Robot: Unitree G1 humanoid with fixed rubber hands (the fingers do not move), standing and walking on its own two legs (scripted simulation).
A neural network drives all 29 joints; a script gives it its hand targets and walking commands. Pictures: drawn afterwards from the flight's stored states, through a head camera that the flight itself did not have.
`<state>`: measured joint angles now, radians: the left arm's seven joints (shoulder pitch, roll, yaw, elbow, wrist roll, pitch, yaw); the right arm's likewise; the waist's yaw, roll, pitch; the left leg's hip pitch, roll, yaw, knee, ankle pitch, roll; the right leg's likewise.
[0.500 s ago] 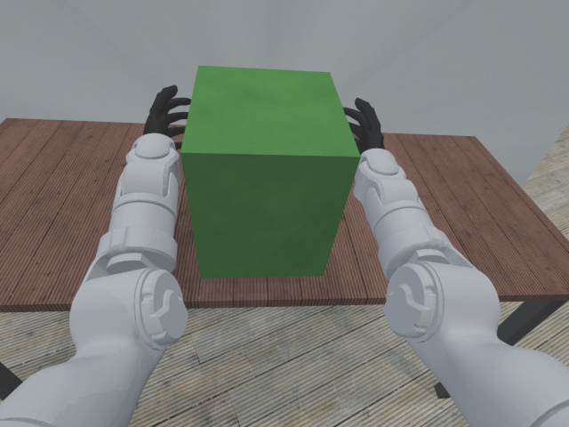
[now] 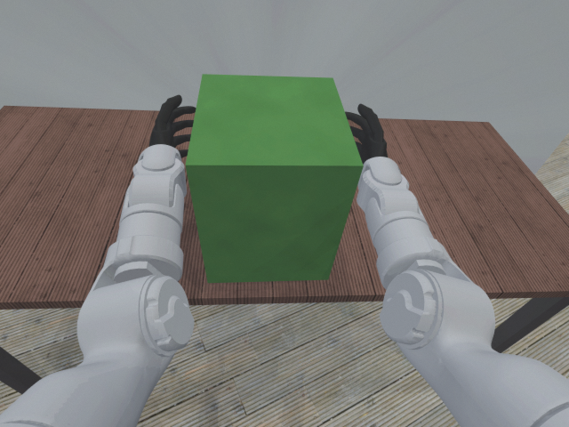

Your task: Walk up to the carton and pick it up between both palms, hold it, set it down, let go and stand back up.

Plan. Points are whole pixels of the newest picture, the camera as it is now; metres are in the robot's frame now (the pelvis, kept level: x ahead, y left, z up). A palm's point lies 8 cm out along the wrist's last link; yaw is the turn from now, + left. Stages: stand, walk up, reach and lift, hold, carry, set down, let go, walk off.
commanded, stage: set down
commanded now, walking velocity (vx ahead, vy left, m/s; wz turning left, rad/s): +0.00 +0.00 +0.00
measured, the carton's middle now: (268, 182) +0.44 +0.03 +0.11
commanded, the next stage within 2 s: none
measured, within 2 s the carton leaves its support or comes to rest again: rests again in 0.88 s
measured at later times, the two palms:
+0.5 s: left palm (170, 163) +0.43 +0.18 +0.14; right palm (365, 167) +0.44 -0.11 +0.15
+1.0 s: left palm (171, 177) +0.42 +0.18 +0.13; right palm (363, 179) +0.43 -0.11 +0.13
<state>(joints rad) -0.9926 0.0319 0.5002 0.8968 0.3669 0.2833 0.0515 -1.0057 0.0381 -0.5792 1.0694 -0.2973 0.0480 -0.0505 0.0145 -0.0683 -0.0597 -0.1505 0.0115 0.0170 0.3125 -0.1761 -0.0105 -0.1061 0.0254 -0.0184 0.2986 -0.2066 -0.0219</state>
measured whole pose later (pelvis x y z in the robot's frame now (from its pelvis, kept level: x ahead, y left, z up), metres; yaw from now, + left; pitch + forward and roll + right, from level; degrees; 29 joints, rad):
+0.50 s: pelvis +0.01 +0.00 +0.00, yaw -1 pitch +4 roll +0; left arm -0.97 0.00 0.56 0.91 0.39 0.23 0.05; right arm -0.99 0.06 -0.66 1.03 -0.40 0.01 -0.02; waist 0.04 -0.05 -0.07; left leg -0.21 0.02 0.05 0.31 -0.18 -0.01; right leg -0.18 0.02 -0.04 0.31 -0.21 -0.02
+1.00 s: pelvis +0.00 +0.00 +0.00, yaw -1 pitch +5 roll +0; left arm -0.94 -0.03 0.60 0.91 0.42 0.17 0.04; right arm -0.95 0.09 -0.72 0.99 -0.46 -0.03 0.00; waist 0.05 -0.05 -0.06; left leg -0.22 0.02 0.08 0.30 -0.16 0.00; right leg -0.20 0.01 -0.05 0.31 -0.20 -0.02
